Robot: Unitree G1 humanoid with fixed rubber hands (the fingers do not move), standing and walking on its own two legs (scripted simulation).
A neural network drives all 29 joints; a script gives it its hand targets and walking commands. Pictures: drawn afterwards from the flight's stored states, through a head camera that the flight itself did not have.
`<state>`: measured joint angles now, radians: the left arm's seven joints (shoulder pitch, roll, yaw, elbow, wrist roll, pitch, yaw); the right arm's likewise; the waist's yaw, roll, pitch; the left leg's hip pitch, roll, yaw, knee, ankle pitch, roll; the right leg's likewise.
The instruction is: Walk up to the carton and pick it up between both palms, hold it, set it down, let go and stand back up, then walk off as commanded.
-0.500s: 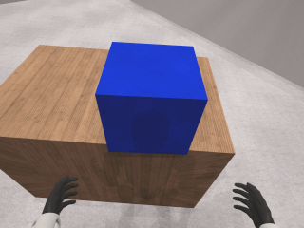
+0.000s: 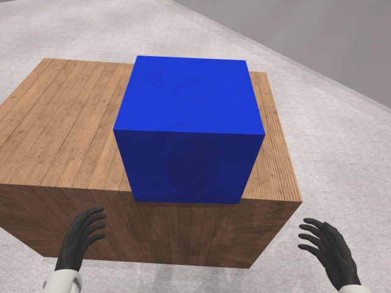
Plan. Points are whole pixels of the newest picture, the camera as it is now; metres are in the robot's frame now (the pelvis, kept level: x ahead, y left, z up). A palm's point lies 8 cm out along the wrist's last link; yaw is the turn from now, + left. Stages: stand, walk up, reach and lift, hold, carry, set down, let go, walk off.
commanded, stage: reach and lift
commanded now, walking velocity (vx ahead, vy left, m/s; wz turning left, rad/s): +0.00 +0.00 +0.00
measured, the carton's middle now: (189, 131) +0.48 +0.05 +0.03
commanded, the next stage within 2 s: none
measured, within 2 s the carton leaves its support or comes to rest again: neither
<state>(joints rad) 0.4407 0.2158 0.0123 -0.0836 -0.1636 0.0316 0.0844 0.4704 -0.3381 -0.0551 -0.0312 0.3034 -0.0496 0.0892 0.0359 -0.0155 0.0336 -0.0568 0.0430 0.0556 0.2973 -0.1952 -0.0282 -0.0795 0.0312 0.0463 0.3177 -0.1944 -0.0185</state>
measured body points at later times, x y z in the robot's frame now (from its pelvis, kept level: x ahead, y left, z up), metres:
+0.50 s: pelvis -0.01 +0.00 +0.00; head +0.00 -0.01 +0.45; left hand +0.24 +0.24 +0.09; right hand +0.25 -0.24 +0.07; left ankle -0.02 +0.13 -0.75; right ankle -0.01 -0.11 -0.75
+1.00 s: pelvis -0.02 +0.00 +0.00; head +0.01 +0.00 +0.45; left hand +0.31 +0.25 +0.13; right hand +0.33 -0.25 +0.12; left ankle -0.02 +0.13 -0.75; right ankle -0.01 -0.11 -0.75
